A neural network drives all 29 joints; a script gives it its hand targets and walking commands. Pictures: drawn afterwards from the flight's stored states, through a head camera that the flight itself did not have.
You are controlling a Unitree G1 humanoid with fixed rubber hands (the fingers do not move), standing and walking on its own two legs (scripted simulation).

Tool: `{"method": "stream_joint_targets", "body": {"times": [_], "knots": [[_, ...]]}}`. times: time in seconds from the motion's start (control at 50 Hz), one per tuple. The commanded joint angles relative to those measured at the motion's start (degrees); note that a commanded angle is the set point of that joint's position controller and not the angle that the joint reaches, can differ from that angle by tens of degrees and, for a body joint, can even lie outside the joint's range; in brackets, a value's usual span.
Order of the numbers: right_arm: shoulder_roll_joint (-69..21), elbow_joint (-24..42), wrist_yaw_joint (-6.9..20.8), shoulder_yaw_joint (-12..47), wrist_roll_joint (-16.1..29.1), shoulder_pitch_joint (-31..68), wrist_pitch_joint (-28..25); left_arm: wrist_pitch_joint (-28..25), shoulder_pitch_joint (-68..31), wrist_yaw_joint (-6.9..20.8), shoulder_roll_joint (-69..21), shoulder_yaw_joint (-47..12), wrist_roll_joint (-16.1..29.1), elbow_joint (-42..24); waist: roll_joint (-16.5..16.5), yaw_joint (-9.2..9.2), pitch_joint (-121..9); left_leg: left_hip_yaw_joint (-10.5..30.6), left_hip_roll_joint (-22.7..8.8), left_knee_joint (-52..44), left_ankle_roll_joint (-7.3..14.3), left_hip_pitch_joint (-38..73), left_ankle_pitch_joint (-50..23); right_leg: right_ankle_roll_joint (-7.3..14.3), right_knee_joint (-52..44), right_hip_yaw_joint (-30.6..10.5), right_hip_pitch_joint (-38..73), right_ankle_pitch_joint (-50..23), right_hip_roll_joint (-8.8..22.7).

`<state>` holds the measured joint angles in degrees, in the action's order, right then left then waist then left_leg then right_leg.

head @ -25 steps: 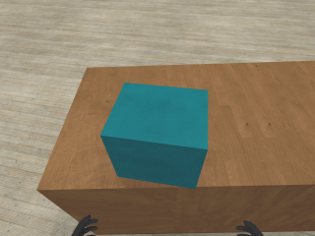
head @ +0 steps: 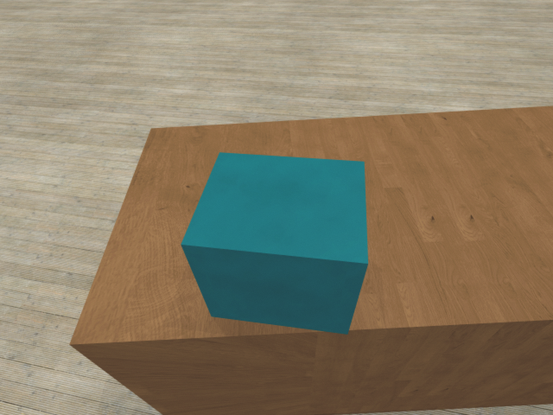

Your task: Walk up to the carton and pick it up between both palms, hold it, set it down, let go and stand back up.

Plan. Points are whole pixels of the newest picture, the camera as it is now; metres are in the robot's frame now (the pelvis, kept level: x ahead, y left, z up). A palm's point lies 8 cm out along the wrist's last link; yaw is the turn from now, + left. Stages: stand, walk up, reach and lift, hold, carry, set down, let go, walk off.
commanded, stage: stand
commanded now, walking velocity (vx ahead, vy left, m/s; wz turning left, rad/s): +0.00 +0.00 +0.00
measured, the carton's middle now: (283, 243) +0.38 +0.00 +0.01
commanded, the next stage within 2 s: none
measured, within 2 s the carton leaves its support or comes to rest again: neither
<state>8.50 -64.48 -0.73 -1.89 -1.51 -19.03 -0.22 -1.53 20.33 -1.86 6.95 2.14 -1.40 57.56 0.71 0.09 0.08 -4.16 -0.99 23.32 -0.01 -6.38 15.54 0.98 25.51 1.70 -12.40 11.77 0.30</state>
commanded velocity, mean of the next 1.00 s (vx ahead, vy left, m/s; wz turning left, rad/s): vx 0.00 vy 0.00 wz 0.00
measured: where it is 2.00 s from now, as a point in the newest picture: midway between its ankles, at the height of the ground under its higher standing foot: outside the picture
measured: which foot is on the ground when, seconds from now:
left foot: down 0.00-1.00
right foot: down 0.00-1.00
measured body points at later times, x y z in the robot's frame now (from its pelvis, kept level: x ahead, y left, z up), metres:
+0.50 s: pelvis -0.01 +0.01 +0.00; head -0.02 +0.00 +0.45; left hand -0.04 +0.21 -0.16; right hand -0.04 -0.19 -0.17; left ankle -0.03 +0.12 -0.74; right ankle +0.02 -0.11 -0.74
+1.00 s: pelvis -0.02 +0.02 +0.00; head -0.02 +0.01 +0.45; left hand -0.05 +0.21 -0.16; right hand -0.06 -0.18 -0.17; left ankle -0.03 +0.12 -0.74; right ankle +0.02 -0.11 -0.74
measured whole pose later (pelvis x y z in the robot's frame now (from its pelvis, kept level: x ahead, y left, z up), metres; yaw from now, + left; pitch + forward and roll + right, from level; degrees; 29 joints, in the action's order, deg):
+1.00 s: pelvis -0.02 +0.02 +0.00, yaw -1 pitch -2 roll +1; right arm 5.4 -67.7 -1.9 0.3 -0.8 -19.9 -0.7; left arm -0.4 19.8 -2.4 4.0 0.6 -1.0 66.9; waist 0.1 0.2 1.0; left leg -5.3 0.6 23.2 1.5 -6.8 14.5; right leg -0.5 25.8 0.3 -13.3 10.5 1.7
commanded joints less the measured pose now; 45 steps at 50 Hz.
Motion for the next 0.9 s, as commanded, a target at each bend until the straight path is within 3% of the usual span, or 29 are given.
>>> {"method": "stream_joint_targets", "body": {"times": [0.0,0.32,0.72,0.84,0.88], "knots": [[3.93,-0.05,-0.35,-0.19,0.24,-3.67,-0.52,-0.44,4.29,-0.36,4.12,0.63,-0.04,0.37,-0.61,0.06,5.63,5.6,-3.88,-5.95,2.41,-5.63,-4.87,1.3,-5.64,-5.82,-0.38,-6.8,4.37],[1.84,-3.33,-1.16,1.09,0.41,-4.44,-0.57,0.47,5.1,-0.88,1.79,-0.3,0.27,6.92,-1.73,0.15,6.66,6.08,-3.79,-6.91,2.71,-5.45,-3.54,0.57,-5.36,-5.37,-1.02,-5.19,4.16],[1.14,-3.38,-1.41,1.6,0.64,-5.93,-0.48,0.88,5.48,-0.8,1.53,-0.78,0.59,8.8,-1.93,0.33,7.29,6.29,-3.71,-7.66,2.74,-7.3,0.2,0.08,-5.58,-5.41,-1.06,-3.15,4.2],[0.79,-3.22,-1.49,1.64,0.63,-6.43,-0.6,0.77,5.26,-0.77,1.16,-0.96,0.42,9.01,-0.55,0.08,7.27,6.28,-3.6,-7.71,2.8,-7.05,-0.71,0.15,-5.21,-5.65,-1.79,-3.27,4.29],[0.85,-3.28,-1.48,1.58,0.58,-6.94,-0.62,0.85,4.96,-0.73,1.41,-0.97,0.39,8.97,-1.68,-0.13,7.51,6.24,-3.85,-7.82,2.93,-7.1,-0.34,0.14,-5.38,-5.64,-1.91,-2.97,4.44]]}}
